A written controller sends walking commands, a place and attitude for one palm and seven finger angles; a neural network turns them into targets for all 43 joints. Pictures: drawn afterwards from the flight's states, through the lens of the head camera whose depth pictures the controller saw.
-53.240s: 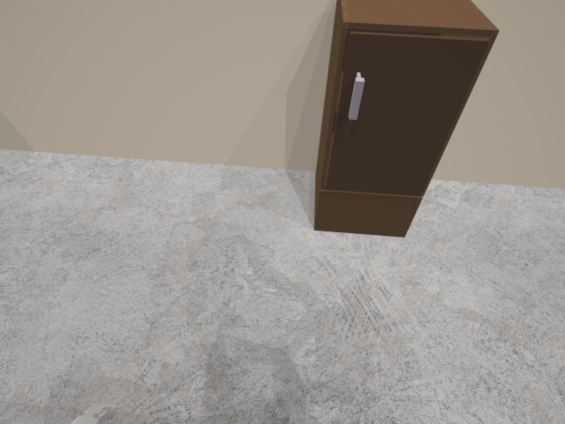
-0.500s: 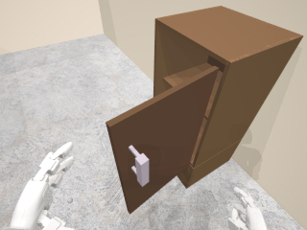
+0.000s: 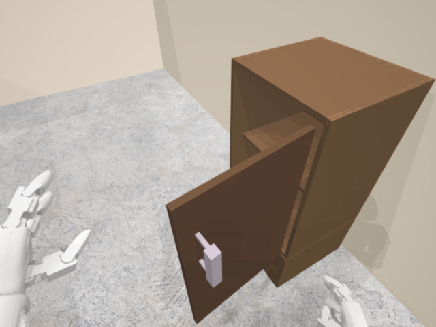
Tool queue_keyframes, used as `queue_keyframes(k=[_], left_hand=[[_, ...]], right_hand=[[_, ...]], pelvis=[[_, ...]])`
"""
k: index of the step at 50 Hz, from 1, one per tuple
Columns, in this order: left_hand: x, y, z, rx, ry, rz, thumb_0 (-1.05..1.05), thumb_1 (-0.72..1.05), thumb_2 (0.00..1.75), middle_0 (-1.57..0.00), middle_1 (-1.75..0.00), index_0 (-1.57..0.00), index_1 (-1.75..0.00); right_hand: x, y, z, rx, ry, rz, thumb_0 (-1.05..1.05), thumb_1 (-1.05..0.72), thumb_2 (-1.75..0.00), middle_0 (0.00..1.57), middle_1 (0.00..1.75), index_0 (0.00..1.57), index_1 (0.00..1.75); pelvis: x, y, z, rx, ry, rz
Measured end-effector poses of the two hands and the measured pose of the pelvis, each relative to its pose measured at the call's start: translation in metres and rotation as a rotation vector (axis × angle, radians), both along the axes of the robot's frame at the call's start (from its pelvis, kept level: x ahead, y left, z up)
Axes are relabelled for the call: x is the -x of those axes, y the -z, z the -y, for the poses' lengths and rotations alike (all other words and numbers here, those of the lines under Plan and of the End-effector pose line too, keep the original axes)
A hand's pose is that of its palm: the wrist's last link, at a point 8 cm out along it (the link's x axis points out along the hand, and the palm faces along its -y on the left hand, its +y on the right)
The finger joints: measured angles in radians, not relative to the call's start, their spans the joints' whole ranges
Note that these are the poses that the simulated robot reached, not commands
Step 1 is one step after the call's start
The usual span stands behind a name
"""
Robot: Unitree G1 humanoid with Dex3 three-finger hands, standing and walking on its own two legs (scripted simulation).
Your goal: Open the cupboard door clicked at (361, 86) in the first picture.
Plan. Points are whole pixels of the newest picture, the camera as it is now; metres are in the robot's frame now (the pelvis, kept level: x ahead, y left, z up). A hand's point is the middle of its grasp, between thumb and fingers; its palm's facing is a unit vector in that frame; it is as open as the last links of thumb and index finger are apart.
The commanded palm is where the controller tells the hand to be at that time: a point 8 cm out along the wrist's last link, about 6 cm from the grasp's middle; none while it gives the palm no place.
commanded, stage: draw the hand back to the body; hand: left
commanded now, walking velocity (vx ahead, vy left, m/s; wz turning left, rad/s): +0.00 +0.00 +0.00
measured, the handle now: (207, 259) +0.28 +0.06 -0.04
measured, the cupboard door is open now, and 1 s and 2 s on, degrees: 98 98 98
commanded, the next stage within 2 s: step back with the hand held close in 0.50 s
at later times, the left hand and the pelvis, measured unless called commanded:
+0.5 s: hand (59, 237) +0.18 +0.24 +0.17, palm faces +0.43 -0.81 -0.40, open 7.5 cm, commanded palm +0.13 +0.28 +0.18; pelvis +0.00 -0.02 +0.01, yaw -1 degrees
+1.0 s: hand (57, 242) +0.18 +0.24 +0.16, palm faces +0.32 -0.79 -0.52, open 7.4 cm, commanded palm +0.12 +0.29 +0.19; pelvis -0.03 -0.01 +0.01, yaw -2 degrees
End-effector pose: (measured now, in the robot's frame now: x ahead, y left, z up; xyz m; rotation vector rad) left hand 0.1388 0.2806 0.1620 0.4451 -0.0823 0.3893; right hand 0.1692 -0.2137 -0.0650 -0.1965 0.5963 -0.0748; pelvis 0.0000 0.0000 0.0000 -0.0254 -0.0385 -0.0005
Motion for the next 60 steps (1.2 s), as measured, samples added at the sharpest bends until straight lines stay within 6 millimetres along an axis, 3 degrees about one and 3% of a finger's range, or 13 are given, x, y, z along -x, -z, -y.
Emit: queue_keyframes(k=[10,17,35,44,51,60], left_hand=[[-0.002,-0.033,-0.013,-0.052,-0.045,0.117,0.01,0.72,0.83,-0.21,-0.30,-0.20,-0.30],[-0.003,-0.017,-0.003,-0.004,-0.029,0.054,0.01,0.85,0.88,-0.21,-0.30,-0.20,-0.30],[-0.003,-0.033,0.004,-0.069,-0.027,0.100,0.02,0.89,0.90,-0.22,-0.30,-0.21,-0.30],[-0.011,-0.022,0.009,-0.110,0.060,0.018,0.02,0.89,0.90,-0.21,-0.30,-0.20,-0.30],[0.002,-0.025,-0.003,-0.155,0.080,0.027,0.02,0.89,0.90,-0.22,-0.30,-0.21,-0.30],[0.033,-0.023,-0.018,-0.157,0.044,0.095,0.02,0.89,0.90,-0.22,-0.30,-0.21,-0.30]], right_hand=[[-0.003,-0.007,0.012,0.014,-0.005,-0.009,0.01,-0.91,-0.90,0.21,0.30,0.20,0.30],[0.004,-0.003,0.018,0.007,0.009,-0.044,0.01,-0.91,-0.90,0.21,0.30,0.20,0.30],[0.010,0.001,0.028,-0.012,0.015,-0.054,0.01,-0.91,-0.90,0.21,0.30,0.20,0.30],[0.034,0.002,0.049,0.029,0.113,-0.129,0.01,-0.91,-0.90,0.21,0.30,0.20,0.30],[0.056,0.001,0.052,0.056,0.176,-0.163,0.01,-0.91,-0.90,0.21,0.30,0.20,0.30],[0.075,-0.003,0.033,0.062,0.154,-0.110,0.01,-0.91,-0.90,0.21,0.30,0.20,0.30]], pelvis=[[0.002,-0.007,0.006,-0.005,0.006,0.032],[0.005,-0.009,0.010,-0.009,0.011,0.038],[0.011,-0.011,0.021,-0.007,0.007,0.035],[0.021,-0.011,0.013,-0.014,0.027,-0.033],[0.033,-0.008,0.006,-0.021,0.029,-0.039],[0.059,-0.001,-0.006,-0.026,0.038,-0.023]])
